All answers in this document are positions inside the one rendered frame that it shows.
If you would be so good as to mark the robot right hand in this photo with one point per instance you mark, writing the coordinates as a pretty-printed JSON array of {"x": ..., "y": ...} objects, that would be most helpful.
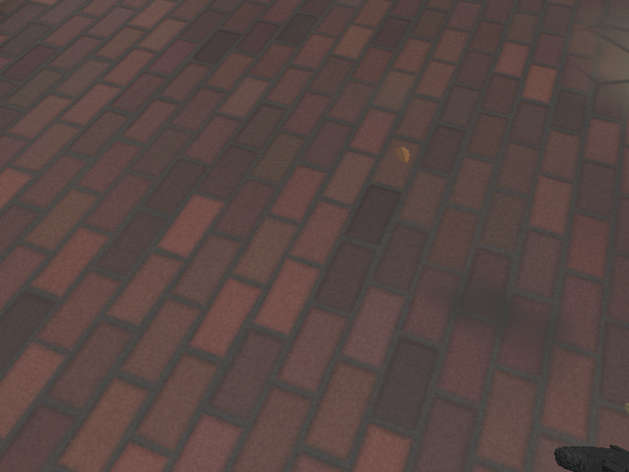
[{"x": 593, "y": 459}]

